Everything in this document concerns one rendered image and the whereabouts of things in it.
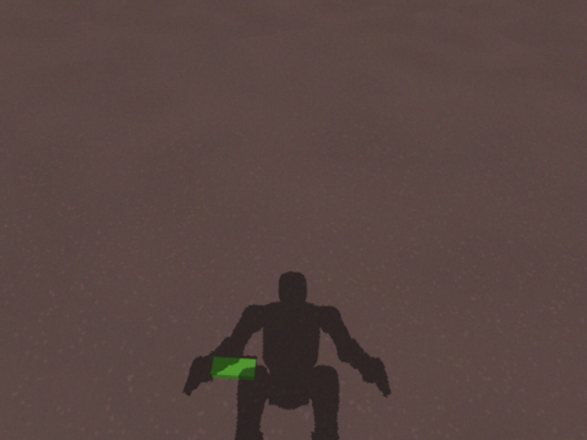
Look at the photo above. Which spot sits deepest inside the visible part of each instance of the small box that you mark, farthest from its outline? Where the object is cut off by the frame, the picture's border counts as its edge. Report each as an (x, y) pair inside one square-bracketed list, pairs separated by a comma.
[(234, 368)]

